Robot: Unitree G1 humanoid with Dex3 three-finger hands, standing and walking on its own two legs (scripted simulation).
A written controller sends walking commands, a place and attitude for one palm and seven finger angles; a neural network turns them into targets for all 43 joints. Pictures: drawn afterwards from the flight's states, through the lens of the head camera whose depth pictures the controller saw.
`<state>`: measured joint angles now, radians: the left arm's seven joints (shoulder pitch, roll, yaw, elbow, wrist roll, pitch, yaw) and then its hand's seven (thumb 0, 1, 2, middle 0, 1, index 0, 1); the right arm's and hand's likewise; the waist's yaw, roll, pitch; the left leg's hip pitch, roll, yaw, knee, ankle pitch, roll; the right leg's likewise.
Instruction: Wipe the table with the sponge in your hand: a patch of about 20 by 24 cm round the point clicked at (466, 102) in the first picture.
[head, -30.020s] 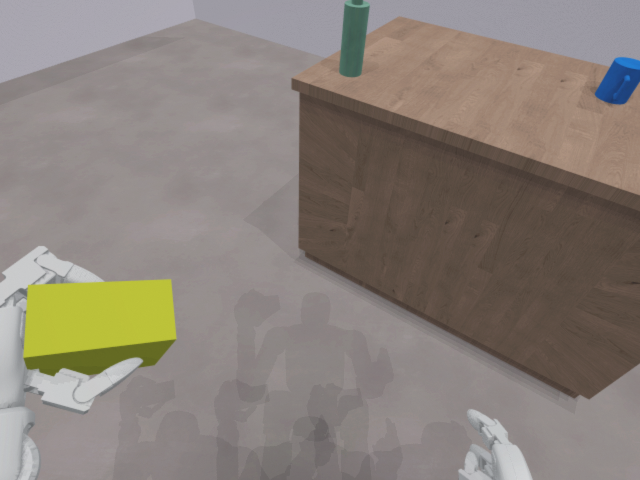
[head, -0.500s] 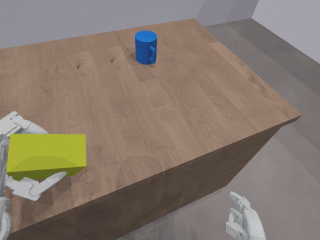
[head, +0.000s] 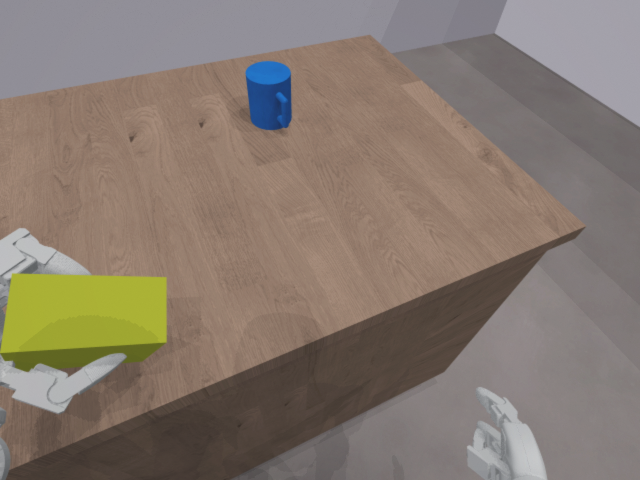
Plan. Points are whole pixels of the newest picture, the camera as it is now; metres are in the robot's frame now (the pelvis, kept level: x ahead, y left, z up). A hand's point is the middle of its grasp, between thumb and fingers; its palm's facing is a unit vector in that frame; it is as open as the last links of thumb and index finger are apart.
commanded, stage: shuffle to correct the standing spot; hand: left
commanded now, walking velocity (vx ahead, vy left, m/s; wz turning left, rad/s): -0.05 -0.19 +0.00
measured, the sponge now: (109, 324) +0.23 +0.21 +0.14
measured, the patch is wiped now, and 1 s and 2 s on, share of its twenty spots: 0.00 0.00 0.00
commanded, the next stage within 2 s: none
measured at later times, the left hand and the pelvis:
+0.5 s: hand (48, 326) +0.21 +0.25 +0.17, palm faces +0.33 -0.85 -0.40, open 9.9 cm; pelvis -0.01 +0.01 +0.00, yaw +0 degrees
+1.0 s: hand (51, 328) +0.21 +0.25 +0.16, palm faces +0.35 -0.85 -0.39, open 9.9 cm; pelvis -0.01 +0.00 +0.00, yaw +0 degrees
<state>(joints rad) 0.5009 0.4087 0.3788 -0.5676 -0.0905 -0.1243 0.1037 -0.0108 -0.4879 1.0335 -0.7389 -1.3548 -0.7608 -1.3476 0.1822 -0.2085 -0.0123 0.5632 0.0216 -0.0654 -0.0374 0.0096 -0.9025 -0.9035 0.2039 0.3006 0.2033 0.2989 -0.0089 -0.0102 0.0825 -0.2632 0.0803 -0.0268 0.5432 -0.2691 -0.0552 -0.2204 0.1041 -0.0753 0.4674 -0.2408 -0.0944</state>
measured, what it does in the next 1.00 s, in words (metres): stands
